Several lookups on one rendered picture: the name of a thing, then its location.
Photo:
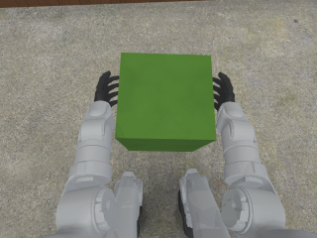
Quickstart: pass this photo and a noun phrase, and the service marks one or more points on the robot right forearm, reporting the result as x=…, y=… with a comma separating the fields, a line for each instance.
x=243, y=164

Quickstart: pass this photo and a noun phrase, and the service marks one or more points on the robot left upper arm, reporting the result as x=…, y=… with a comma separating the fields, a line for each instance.
x=88, y=212

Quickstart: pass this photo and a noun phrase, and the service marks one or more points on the robot left hand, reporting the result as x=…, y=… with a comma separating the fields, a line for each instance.
x=103, y=89

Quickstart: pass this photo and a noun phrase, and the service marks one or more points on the robot left forearm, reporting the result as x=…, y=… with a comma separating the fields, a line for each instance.
x=93, y=149

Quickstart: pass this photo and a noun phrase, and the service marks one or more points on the robot right hand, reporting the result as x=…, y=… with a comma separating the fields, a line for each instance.
x=225, y=91

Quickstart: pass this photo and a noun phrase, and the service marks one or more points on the robot left thigh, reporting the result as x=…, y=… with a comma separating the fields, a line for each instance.
x=129, y=197

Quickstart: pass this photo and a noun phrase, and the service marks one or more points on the carton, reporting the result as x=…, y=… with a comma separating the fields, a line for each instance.
x=165, y=102

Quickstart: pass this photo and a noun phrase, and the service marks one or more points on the robot right shin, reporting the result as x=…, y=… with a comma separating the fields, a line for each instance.
x=186, y=208

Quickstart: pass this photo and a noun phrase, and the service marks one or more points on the robot right upper arm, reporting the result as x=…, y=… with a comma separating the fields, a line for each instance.
x=256, y=213

